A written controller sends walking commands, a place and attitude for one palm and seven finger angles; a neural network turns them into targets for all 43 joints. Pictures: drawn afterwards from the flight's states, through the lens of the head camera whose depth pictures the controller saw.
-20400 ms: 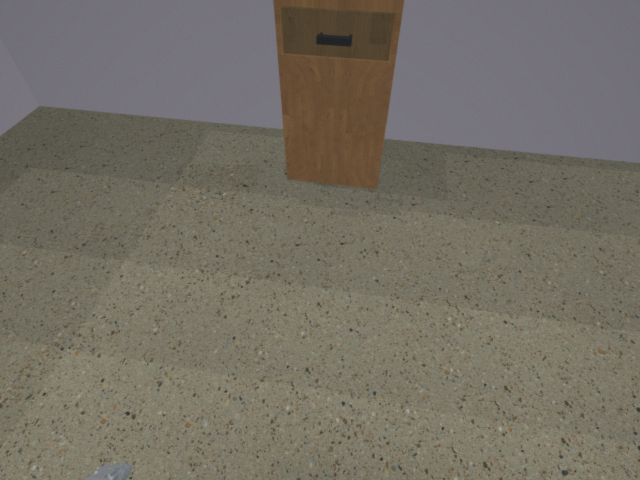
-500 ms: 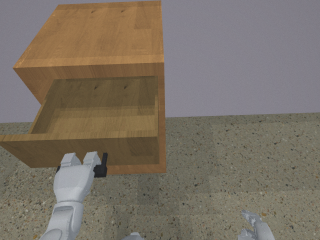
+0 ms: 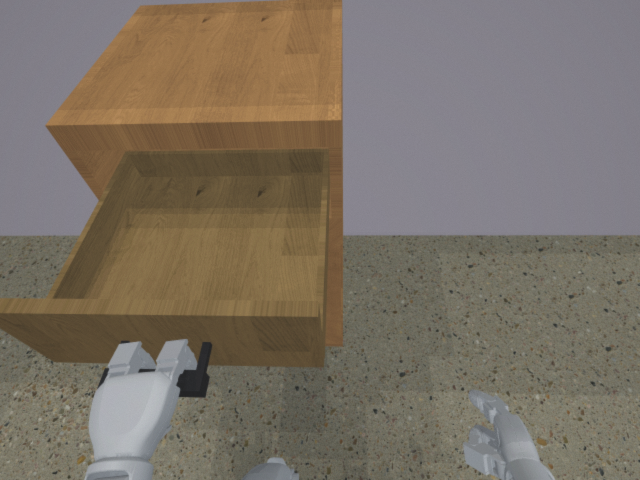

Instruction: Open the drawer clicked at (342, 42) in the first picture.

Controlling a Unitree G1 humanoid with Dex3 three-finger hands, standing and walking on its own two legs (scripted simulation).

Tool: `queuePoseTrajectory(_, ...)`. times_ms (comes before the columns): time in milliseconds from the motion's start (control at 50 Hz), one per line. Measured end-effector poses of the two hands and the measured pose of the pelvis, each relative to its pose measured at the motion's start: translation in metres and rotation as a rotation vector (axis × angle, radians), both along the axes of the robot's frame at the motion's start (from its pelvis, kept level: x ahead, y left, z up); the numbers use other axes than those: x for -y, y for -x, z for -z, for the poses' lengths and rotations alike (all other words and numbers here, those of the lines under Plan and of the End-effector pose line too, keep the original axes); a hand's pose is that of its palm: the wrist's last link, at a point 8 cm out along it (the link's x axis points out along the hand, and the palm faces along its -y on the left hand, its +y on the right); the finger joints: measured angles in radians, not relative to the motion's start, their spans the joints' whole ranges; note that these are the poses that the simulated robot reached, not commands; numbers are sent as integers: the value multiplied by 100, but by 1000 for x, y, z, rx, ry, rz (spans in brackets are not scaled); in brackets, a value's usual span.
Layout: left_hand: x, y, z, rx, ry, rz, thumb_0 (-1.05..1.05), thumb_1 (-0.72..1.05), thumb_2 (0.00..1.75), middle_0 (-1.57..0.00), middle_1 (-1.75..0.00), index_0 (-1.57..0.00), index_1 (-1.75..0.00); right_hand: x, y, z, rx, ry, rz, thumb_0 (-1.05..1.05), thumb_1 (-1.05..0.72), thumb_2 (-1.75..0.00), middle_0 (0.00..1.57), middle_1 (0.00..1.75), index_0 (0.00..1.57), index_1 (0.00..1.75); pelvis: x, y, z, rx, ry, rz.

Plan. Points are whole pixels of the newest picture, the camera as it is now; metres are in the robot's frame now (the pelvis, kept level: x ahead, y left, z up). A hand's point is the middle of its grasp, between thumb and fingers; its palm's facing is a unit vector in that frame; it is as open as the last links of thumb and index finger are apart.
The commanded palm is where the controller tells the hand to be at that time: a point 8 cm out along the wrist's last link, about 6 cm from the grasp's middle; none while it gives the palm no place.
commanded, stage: pull the drawer open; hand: left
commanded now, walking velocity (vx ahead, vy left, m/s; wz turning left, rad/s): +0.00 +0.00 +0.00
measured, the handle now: (160, 365) +0.25 +0.23 +0.00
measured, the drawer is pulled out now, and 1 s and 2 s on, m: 0.29 0.30 0.29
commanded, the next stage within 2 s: open the thumb to release the handle in 0.22 s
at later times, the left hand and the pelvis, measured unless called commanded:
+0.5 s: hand (150, 420) +0.19 +0.23 -0.02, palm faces +0.02 -0.08 -1.00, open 6.3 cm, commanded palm +0.17 +0.23 +0.03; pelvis +0.00 +0.00 -0.01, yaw +1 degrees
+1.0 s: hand (151, 421) +0.19 +0.23 -0.02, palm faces +0.02 -0.10 -0.99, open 13.6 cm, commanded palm +0.18 +0.22 +0.03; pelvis -0.01 +0.00 -0.01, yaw +1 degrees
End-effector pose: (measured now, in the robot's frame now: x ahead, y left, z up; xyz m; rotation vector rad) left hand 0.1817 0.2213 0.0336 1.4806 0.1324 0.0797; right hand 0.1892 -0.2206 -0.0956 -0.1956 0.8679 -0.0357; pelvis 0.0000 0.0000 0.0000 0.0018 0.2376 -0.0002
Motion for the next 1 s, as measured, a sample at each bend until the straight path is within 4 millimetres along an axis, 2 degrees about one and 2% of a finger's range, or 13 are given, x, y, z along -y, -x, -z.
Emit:
queuePoseTrajectory(100,0,9,0,-4,3,-1,3,66,77,-28,-134,-41,-135,2,0,0,7,-2,-9,1,-91,-90,20,30,20,30,2,1,2,-2,-1,0)
queuePoseTrajectory(320,-1,11,-1,-8,17,9,3,67,73,-26,-135,-40,-133,13,5,3,2,-2,12,2,-91,-90,20,30,20,30,4,-2,7,-18,-6,17)
queuePoseTrajectory(480,-8,9,1,42,-14,-25,0,62,76,-32,-133,-39,-132,16,9,18,-47,32,1,1,-91,-90,20,30,20,30,2,2,12,-31,1,-8)
queuePoseTrajectory(600,-6,7,-1,28,1,-52,0,40,69,-35,-130,-38,-129,7,13,17,-55,15,1,2,-91,-90,20,30,20,30,2,5,8,-17,1,-14)
queuePoseTrajectory(840,-8,11,-1,15,11,-18,0,-27,40,-31,-122,-33,-122,0,15,6,-15,12,-10,1,-91,-90,20,30,20,30,0,10,4,-2,9,-16)
queuePoseTrajectory(1000,-7,10,1,42,13,-28,0,-45,32,-30,-121,-32,-120,1,19,8,-25,26,-7,1,-91,-90,20,30,20,30,-4,14,6,2,15,-21)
